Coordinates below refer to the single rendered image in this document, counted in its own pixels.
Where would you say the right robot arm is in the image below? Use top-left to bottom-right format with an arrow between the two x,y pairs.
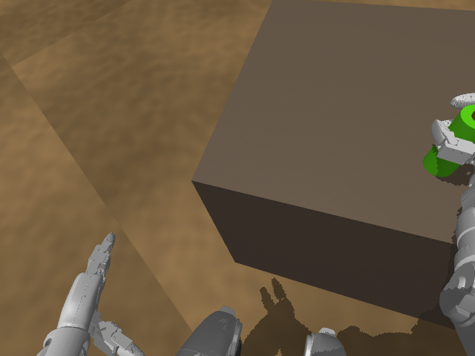
439,173 -> 475,356

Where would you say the left robot hand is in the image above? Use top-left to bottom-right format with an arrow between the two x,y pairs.
57,232 -> 145,356

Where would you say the bottle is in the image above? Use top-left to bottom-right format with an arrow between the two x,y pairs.
423,105 -> 475,177

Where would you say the left robot arm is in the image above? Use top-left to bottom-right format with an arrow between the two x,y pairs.
37,327 -> 91,356

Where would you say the right robot hand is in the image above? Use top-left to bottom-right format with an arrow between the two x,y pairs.
431,93 -> 475,171

